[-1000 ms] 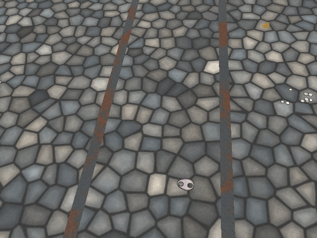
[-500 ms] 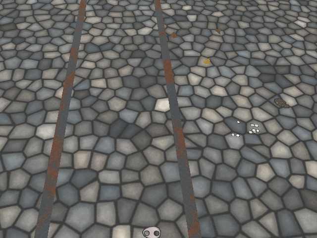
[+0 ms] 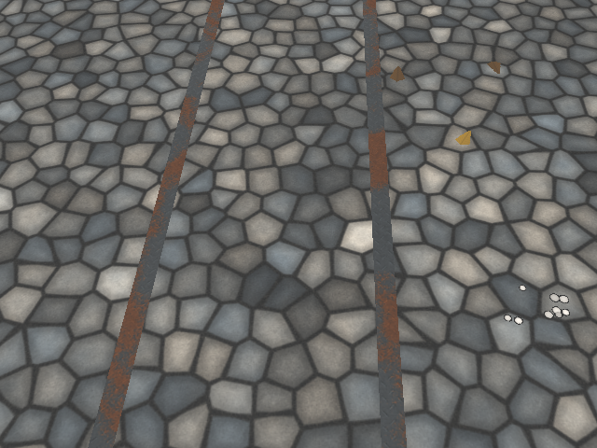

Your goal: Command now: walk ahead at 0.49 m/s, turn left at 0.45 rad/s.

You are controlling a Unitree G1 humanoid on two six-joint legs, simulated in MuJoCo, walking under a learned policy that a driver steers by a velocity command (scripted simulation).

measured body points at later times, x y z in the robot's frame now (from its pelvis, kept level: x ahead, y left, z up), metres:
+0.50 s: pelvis +0.27 +0.08 -0.01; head +0.31 +0.10 +0.44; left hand +0.30 +0.38 -0.13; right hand +0.46 -0.15 -0.10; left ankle +0.30 +0.16 -0.74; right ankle +0.24 -0.09 -0.64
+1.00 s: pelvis +0.57 +0.07 -0.02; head +0.61 +0.07 +0.43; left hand +0.73 +0.34 -0.12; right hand +0.64 -0.21 -0.14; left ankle +0.40 +0.20 -0.63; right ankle +0.64 +0.01 -0.74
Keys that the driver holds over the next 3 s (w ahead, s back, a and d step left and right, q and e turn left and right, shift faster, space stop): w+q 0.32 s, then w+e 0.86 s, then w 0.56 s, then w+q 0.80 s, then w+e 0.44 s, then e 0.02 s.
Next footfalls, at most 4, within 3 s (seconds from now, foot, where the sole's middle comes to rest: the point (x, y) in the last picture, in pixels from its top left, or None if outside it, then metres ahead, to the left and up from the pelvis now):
0.34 left None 0.34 0.17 -0.78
0.90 right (311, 358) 0.68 0.00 -0.78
1.38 left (247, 253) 0.99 0.17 -0.78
1.90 right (353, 194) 1.20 -0.14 -0.78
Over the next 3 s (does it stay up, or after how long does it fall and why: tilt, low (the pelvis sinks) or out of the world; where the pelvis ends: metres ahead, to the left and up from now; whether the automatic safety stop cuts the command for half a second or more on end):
stays up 1.68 0.00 -0.02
